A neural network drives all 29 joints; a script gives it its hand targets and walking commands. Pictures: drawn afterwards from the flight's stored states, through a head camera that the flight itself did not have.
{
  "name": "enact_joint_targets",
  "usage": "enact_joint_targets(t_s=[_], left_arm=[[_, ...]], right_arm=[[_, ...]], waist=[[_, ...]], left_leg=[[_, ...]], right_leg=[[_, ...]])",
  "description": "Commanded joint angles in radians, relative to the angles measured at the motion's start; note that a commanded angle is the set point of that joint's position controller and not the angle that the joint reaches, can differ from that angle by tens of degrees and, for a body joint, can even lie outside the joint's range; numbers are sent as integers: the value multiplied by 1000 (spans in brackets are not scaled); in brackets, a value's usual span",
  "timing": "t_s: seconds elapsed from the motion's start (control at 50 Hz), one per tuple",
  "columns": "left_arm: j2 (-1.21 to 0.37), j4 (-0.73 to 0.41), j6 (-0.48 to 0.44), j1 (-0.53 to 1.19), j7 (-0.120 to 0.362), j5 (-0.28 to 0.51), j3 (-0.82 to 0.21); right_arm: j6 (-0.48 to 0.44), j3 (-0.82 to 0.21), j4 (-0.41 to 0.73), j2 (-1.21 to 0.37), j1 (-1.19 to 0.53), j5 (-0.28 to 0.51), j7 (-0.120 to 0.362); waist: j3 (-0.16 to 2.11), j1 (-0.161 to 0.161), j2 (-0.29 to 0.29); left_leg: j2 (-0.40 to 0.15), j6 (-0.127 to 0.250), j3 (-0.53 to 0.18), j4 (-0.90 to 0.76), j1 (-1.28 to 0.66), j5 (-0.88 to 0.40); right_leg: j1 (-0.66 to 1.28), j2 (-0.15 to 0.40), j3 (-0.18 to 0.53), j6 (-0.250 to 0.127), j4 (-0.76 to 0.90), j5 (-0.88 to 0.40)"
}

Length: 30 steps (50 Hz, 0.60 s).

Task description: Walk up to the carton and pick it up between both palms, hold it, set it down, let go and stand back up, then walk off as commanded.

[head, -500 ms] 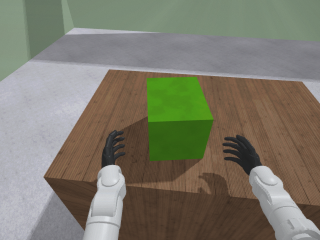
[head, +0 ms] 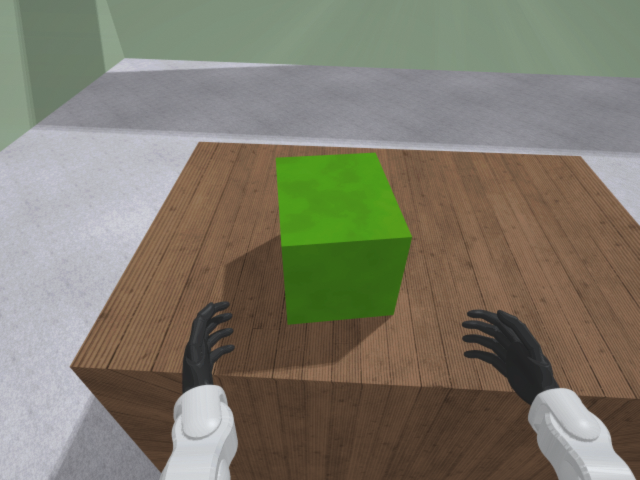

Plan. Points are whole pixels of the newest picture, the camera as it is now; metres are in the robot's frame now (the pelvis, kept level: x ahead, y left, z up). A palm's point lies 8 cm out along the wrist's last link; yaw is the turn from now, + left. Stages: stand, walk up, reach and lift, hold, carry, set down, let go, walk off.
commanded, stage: set down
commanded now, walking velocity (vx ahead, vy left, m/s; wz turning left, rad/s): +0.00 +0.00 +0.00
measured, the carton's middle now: (333, 234) +0.53 +0.02 +0.02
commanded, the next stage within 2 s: let go in 1.92 s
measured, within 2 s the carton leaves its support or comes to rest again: neither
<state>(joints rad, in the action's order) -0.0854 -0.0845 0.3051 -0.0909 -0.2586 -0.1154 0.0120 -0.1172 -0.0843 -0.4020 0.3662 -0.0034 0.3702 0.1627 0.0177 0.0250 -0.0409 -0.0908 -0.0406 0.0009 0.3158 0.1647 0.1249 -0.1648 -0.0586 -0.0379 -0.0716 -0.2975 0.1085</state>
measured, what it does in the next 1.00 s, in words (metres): stands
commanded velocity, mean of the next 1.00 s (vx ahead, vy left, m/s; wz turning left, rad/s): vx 0.00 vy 0.00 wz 0.00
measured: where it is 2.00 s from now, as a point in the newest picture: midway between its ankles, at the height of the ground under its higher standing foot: outside the picture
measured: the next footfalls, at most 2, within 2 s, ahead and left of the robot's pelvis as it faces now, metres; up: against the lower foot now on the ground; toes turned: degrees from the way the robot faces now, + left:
none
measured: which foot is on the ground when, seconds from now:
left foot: down 0.00-1.00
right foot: down 0.00-1.00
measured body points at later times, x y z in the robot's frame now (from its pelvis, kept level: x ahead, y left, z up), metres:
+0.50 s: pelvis +0.00 +0.00 +0.00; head -0.03 +0.02 +0.45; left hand +0.23 +0.18 +0.05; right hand +0.23 -0.22 +0.03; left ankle +0.03 +0.17 -0.75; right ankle +0.04 -0.08 -0.75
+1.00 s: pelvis +0.01 +0.01 +0.00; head +0.00 +0.03 +0.45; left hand +0.24 +0.19 +0.02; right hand +0.23 -0.22 +0.01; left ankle +0.03 +0.17 -0.75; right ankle +0.04 -0.08 -0.75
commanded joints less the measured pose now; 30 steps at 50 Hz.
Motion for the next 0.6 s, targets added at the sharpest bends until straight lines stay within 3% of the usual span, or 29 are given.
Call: enact_joint_targets(t_s=[0.0, 0.22, 0.58], left_arm=[[-18, -279, -21, -65, -7, 57, -98], [-3, -307, -44, -134, -9, 63, -97], [58, -153, -16, -136, 31, 54, -44]], right_arm=[[-10, 149, 246, 269, 8, 25, 10], [2, 180, 340, 256, 114, 4, 11], [63, 186, 338, 215, 148, -47, -10]], waist=[[125, -45, -39], [46, -33, -41], [-21, -16, -75]], left_leg=[[83, 40, 11, -51, -151, -64], [80, 33, 24, -73, -156, 15], [92, 50, 43, -75, -119, 51]], right_leg=[[76, 34, 96, 14, 72, 57], [22, 45, 119, 8, 95, 173], [36, 76, 155, 18, 112, 277]])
